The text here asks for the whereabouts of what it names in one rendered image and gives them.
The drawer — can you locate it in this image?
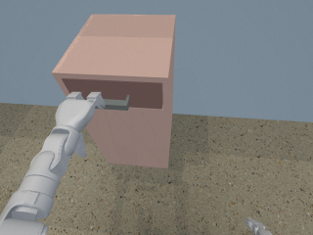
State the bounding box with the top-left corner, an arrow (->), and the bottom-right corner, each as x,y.
62,78 -> 163,110

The left robot hand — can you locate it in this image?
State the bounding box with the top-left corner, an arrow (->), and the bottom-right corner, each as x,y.
55,92 -> 106,158

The cabinet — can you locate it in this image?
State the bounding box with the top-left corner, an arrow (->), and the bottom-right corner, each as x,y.
52,14 -> 176,169

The robot left upper arm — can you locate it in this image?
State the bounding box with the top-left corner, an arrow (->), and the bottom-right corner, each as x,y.
0,217 -> 49,235

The handle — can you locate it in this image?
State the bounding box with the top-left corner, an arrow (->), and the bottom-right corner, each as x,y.
95,95 -> 130,111

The right robot hand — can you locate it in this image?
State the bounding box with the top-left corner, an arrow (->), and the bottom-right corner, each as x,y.
245,217 -> 272,235

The left robot forearm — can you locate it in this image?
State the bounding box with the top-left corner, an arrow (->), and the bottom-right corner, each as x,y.
0,125 -> 80,225

